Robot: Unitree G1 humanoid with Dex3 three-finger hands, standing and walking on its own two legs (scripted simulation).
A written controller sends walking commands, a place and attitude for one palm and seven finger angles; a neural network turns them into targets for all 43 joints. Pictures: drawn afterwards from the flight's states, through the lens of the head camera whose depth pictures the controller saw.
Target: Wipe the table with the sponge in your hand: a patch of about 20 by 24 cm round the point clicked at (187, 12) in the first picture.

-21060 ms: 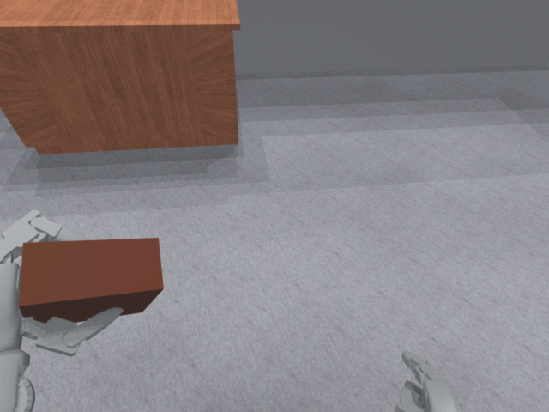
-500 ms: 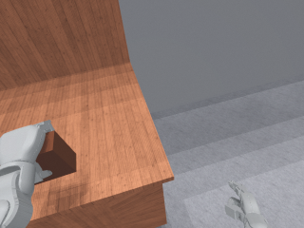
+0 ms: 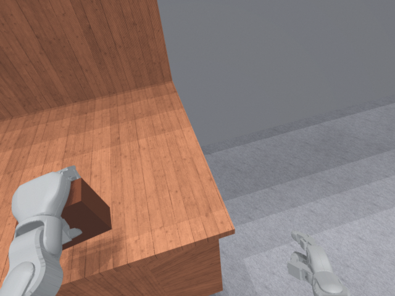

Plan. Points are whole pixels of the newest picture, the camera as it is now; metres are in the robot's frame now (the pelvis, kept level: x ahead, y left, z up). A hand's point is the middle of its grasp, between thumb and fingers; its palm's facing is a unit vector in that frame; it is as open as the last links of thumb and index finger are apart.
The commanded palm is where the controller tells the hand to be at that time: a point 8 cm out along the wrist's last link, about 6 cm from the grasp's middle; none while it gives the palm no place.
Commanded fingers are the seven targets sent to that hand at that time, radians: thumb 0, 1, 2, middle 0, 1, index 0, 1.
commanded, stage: move the sponge above the wiping area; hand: left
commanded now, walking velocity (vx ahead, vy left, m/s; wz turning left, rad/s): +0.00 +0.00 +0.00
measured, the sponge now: (74, 220) +0.22 +0.30 +0.05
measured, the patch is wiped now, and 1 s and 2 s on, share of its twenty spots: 0.00 0.00 0.00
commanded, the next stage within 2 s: none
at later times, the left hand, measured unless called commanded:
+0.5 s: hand (87, 214) +0.23 +0.26 +0.07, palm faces -0.04 -0.12 -0.99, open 9.9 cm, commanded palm +0.20 +0.27 +0.14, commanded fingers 0.00 0.10 1.30 -1.20 -1.60 -1.20 -1.60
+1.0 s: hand (90, 221) +0.22 +0.26 +0.05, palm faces -0.07 -0.11 -0.99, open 10.0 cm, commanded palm +0.20 +0.27 +0.13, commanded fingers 0.00 0.10 1.30 -1.20 -1.60 -1.20 -1.60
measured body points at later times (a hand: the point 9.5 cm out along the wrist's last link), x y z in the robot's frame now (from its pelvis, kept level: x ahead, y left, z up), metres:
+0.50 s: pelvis +0.00 -0.01 +0.00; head -0.01 -0.06 +0.45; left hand +0.23 +0.27 +0.13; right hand +0.24 -0.21 -0.10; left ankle +0.02 +0.11 -0.74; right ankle -0.03 -0.11 -0.74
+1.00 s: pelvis +0.01 -0.02 +0.00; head +0.01 -0.06 +0.45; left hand +0.22 +0.27 +0.11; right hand +0.24 -0.24 -0.10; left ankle +0.02 +0.11 -0.74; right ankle -0.03 -0.11 -0.74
